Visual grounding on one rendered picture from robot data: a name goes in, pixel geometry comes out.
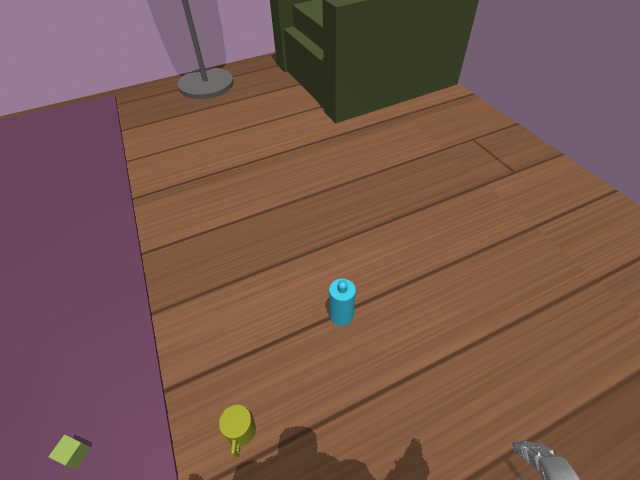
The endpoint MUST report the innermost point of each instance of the floor lamp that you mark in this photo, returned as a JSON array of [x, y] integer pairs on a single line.
[[203, 83]]

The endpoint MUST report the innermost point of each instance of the armchair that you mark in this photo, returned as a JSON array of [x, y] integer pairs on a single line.
[[358, 56]]

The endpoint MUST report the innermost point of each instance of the right robot hand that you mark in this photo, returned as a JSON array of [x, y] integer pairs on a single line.
[[542, 458]]

